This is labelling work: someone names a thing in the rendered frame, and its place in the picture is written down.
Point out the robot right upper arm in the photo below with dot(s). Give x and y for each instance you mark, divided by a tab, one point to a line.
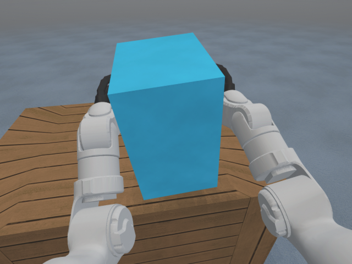
297	209

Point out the pedestal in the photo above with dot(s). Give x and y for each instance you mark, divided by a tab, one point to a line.
38	168

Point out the robot left forearm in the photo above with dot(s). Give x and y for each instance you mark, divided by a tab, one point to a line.
98	159

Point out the robot left upper arm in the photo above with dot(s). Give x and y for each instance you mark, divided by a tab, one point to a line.
99	235

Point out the right robot hand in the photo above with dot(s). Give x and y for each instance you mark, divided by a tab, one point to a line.
228	85

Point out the carton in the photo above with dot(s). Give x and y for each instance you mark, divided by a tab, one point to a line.
167	98

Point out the robot right forearm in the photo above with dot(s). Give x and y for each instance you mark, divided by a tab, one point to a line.
269	156

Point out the left robot hand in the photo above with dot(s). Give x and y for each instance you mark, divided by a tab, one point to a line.
102	90

